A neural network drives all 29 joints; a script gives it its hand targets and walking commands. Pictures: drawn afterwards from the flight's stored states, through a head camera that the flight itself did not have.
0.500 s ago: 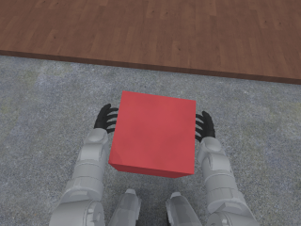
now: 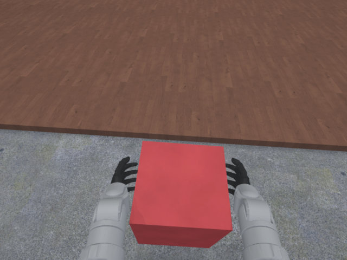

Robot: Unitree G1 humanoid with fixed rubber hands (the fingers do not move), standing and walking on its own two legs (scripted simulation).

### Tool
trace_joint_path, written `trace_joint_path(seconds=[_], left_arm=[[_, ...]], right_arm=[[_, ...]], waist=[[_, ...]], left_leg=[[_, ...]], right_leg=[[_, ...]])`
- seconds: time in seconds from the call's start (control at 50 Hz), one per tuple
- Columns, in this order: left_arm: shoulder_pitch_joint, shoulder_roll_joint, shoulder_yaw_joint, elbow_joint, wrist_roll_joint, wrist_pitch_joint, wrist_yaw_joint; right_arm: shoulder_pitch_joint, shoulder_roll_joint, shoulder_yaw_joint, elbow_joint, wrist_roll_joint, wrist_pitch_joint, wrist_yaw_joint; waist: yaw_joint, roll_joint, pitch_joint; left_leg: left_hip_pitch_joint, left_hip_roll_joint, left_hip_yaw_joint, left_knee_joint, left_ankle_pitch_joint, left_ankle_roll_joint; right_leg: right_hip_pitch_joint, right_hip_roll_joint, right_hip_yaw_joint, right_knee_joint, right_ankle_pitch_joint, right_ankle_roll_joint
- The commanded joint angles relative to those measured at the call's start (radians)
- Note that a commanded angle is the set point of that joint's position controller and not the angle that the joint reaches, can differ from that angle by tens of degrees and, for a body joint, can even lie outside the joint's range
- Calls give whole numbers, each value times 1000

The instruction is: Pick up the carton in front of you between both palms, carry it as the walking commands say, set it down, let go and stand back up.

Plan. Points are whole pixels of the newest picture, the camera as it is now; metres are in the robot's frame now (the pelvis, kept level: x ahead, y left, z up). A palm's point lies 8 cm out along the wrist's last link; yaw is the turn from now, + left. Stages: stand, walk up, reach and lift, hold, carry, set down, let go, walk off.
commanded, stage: reach and lift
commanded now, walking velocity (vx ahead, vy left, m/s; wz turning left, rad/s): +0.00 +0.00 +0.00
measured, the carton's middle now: (178, 198) +0.31 +0.00 -0.09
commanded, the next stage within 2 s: hold in 1.06 s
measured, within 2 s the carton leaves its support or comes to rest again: neither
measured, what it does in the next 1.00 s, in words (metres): stands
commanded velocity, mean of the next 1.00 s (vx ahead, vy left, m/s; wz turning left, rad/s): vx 0.00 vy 0.00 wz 0.00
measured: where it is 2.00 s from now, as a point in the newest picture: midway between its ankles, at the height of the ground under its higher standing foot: outside the picture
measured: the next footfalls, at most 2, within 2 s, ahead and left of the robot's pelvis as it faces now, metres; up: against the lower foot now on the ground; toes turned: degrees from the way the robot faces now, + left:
right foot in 1.96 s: +0.12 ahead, -0.09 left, +0.00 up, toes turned -10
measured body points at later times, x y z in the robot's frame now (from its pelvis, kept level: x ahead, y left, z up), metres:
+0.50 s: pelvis -0.01 +0.00 +0.01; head -0.03 +0.00 +0.46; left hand +0.29 +0.15 +0.02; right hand +0.30 -0.15 +0.02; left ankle +0.02 +0.13 -0.73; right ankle +0.01 -0.14 -0.73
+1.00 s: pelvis -0.01 +0.00 +0.01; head -0.04 +0.00 +0.46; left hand +0.30 +0.15 +0.03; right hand +0.30 -0.15 +0.03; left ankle +0.02 +0.13 -0.73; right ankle +0.01 -0.14 -0.73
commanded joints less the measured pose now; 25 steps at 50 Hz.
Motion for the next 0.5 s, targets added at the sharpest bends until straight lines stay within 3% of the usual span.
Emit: trace_joint_path(seconds=[0.0, 0.02, 0.04, 0.06, 0.08, 0.1, 0.12, 0.14, 0.16, 0.18, 0.2, 0.22, 0.26, 0.28, 0.3, 0.32, 0.34, 0.36, 0.38, 0.4, 0.42, 0.44, 0.46, 0.48], left_arm=[[-489, -1042, -624, -116, -220, 50, -265], [-466, -1018, -612, -118, -212, 71, -268], [-473, -1011, -609, -107, -225, 82, -271], [-436, -993, -575, -101, -208, 86, -273], [-422, -986, -528, -51, -186, 102, -275], [-451, -963, -542, -88, -179, 104, -279], [-466, -995, -577, -122, -201, 101, -276], [-445, -976, -514, -63, -179, 114, -278], [-428, -963, -507, -59, -164, 117, -283], [-490, -1004, -528, -120, -185, 106, -288], [-533, -988, -511, -123, -169, 104, -290], [-497, -1026, -529, -96, -189, 112, -296], [-517, -1007, -505, -75, -181, 110, -295], [-607, -996, -494, -95, -179, 102, -306], [-619, -1034, -511, -61, -197, 96, -312], [-614, -1038, -521, -76, -198, 86, -309], [-659, -1044, -556, -122, -211, 78, -310], [-670, -1039, -540, -71, -209, 86, -315], [-694, -1049, -584, -128, -235, 74, -310], [-693, -1005, -548, -124, -223, 75, -319], [-710, -1064, -601, -170, -224, 71, -310], [-676, -1053, -591, -146, -239, 87, -306], [-619, -1036, -598, -115, -239, 102, -303], [-619, -1029, -569, -122, -200, 110, -299]], right_arm=[[-519, 1033, 664, -83, 226, 68, 313], [-459, 990, 643, -46, 203, 89, 313], [-493, 984, 631, -84, 203, 95, 306], [-458, 982, 631, -83, 201, 108, 308], [-504, 955, 605, -74, 181, 114, 311], [-452, 972, 589, -35, 174, 118, 315], [-494, 990, 613, -76, 190, 115, 320], [-469, 956, 556, -9, 172, 123, 323], [-479, 963, 560, -41, 166, 123, 324], [-501, 991, 576, -67, 170, 121, 326], [-546, 1004, 576, -36, 184, 118, 331], [-540, 1001, 585, -74, 189, 123, 329], [-541, 997, 520, -4, 162, 133, 331], [-524, 1001, 519, -2, 149, 119, 330], [-644, 988, 518, -42, 167, 101, 327], [-589, 1023, 534, 6, 167, 110, 325], [-612, 1057, 557, -43, 162, 95, 329], [-628, 1036, 524, -15, 158, 98, 325], [-591, 1067, 579, -24, 164, 102, 327], [-603, 1057, 560, -23, 172, 99, 327], [-643, 1069, 586, -43, 187, 99, 328], [-633, 1053, 606, -78, 187, 106, 329], [-560, 1052, 601, -42, 203, 116, 320], [-595, 1021, 556, -31, 183, 123, 324]], waist=[[14, 14, -320], [1, -5, -273], [-4, -13, -242], [5, 10, -182], [19, 3, -131], [13, -5, -129], [13, -18, -141], [27, -3, -87], [34, 9, -83], [11, -7, -136], [45, 5, -161], [15, 15, -155], [25, -21, -129], [-5, 8, -165], [-6, 13, -155], [22, 13, -216], [-25, 7, -255], [-1, -31, -213], [-32, -2, -275], [-23, 23, -272], [2, 35, -311], [6, 5, -337], [-15, 17, -297], [20, 46, -285]], left_leg=[[349, -34, 51, -130, 311, -4], [346, -32, 48, -151, 297, -5], [358, -23, 56, -150, 280, -1], [360, -28, 54, -176, 243, 5], [309, -28, 51, -185, 195, 6], [327, -38, 72, -175, 177, -1], [370, -23, 54, -176, 213, 6], [330, -28, 56, -190, 166, 4], [311, -32, 65, -206, 157, 8], [376, -30, 57, -181, 222, 3], [346, -31, 68, -177, 215, 9], [338, -38, 85, -180, 196, -1], [351, -18, 60, -188, 159, 14], [333, -37, 84, -164, 154, 2], [315, -25, 73, -158, 159, 8], [335, -36, 91, -159, 177, 7], [368, -25, 70, -151, 170, 4], [323, -33, 92, -145, 170, 4], [383, -20, 76, -147, 182, 4], [334, -28, 79, -138, 187, 0], [395, -31, 72, -141, 252, 3], [383, -29, 73, -152, 251, 1], [354, -33, 72, -147, 248, -8], [364, -34, 74, -177, 219, -2]], right_leg=[[175, 39, -65, -150, 306, 9], [164, 28, -60, -170, 316, 3], [174, 28, -72, -183, 261, 1], [135, 33, -71, -186, 252, 8], [125, 31, -84, -210, 164, -5], [142, 26, -69, -224, 151, 1], [120, 29, -86, -209, 174, -3], [126, 29, -84, -220, 122, -7], [144, 33, -91, -220, 134, -2], [137, 32, -85, -214, 183, -3], [175, 24, -78, -205, 209, 7], [199, 27, -84, -210, 194, 4], [127, 31, -80, -207, 122, -9], [151, 25, -75, -225, 130, -11], [150, 23, -79, -199, 129, -16], [176, 26, -82, -196, 157, -3], [165, 28, -84, -184, 156, -10], [170, 35, -90, -193, 144, -6], [180, 33, -90, -183, 172, -15], [188, 27, -79, -199, 164, -16], [188, 34, -83, -179, 229, -11], [214, 36, -87, -168, 225, -4], [271, 31, -85, -169, 263, -10], [235, 32, -78, -186, 221, -12]])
